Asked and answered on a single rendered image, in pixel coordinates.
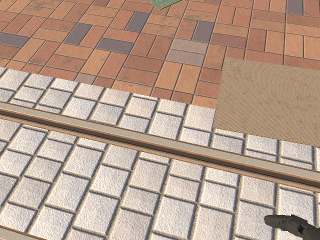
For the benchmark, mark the robot right hand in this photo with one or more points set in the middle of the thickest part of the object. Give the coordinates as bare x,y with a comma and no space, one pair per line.
294,225

